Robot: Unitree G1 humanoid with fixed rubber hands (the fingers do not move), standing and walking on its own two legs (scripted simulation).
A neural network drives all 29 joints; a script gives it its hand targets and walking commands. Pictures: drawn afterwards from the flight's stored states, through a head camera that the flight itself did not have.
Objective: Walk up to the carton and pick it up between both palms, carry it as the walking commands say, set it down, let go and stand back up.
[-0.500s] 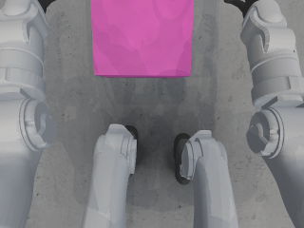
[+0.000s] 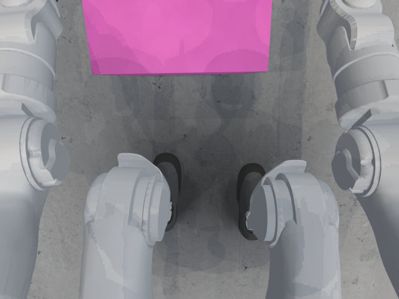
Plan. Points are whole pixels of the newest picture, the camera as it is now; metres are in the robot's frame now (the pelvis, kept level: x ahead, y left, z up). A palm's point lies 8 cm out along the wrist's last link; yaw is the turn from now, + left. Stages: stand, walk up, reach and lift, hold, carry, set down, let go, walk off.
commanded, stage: reach and lift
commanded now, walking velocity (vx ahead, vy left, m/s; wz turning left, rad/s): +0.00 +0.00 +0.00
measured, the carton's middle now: out of the picture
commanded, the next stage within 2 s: none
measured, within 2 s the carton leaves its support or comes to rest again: leaves its support in 1.66 s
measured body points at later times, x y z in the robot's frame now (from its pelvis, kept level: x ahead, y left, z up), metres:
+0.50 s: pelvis -0.01 +0.00 -0.01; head +0.37 +0.03 +0.22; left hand +0.55 +0.26 -0.19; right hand +0.58 -0.12 -0.19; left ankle +0.10 +0.10 -0.33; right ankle +0.09 -0.12 -0.33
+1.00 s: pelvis -0.01 +0.00 -0.01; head +0.37 +0.04 +0.22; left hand +0.55 +0.25 -0.19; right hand +0.58 -0.09 -0.19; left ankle +0.10 +0.11 -0.33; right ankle +0.09 -0.12 -0.33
